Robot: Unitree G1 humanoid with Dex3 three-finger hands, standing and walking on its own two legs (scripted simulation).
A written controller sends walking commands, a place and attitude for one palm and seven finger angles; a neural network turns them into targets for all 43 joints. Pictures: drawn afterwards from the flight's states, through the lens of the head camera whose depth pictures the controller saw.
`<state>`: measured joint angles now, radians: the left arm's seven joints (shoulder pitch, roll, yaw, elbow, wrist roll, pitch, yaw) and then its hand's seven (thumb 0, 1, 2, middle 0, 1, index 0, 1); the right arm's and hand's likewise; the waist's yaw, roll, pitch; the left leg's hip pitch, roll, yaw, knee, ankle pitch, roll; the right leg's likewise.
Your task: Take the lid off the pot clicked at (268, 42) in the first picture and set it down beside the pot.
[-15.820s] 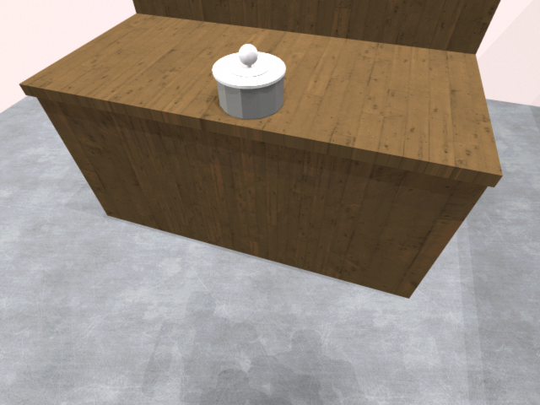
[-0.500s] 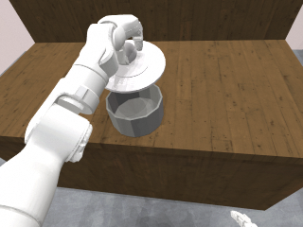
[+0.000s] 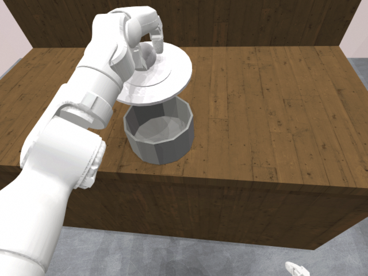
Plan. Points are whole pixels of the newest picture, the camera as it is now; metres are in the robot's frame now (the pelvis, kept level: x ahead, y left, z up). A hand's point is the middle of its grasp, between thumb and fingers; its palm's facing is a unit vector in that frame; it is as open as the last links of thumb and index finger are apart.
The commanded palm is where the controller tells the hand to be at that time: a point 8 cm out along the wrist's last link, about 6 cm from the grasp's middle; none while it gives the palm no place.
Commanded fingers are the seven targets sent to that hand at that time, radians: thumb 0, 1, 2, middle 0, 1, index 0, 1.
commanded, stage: move the lid sideways beside the pot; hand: left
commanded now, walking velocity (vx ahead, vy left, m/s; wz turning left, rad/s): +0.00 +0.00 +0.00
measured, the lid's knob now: (143, 55) +0.52 +0.06 +0.22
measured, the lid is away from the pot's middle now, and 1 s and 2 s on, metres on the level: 0.01 0.12 0.24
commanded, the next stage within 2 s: none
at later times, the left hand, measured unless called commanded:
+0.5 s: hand (105, 54) +0.49 +0.13 +0.25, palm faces -0.23 +0.01 -0.97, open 8.1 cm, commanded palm +0.48 +0.13 +0.31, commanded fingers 0.00 0.63 0.97 -0.77 -1.01 -0.79 -1.03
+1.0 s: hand (83, 53) +0.49 +0.18 +0.25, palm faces -0.24 -0.01 -0.97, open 8.1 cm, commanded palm +0.48 +0.19 +0.31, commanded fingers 0.00 0.63 0.97 -0.77 -1.01 -0.79 -1.03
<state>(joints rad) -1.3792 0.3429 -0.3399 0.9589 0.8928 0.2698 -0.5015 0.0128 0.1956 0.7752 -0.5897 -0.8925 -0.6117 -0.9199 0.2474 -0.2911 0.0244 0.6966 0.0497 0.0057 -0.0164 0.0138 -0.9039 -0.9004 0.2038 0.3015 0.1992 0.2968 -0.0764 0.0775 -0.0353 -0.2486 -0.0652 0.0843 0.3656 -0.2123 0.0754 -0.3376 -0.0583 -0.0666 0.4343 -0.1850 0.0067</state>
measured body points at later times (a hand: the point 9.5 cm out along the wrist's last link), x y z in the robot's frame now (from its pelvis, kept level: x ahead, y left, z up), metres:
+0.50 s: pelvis +0.01 +0.01 +0.00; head +0.04 -0.02 +0.45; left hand +0.50 +0.13 +0.30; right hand +0.11 -0.25 -0.13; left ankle -0.02 +0.07 -0.74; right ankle +0.02 -0.12 -0.74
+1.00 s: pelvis +0.01 +0.01 +0.00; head +0.05 -0.01 +0.45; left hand +0.50 +0.18 +0.30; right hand +0.10 -0.25 -0.13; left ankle -0.02 +0.07 -0.74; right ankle +0.02 -0.12 -0.74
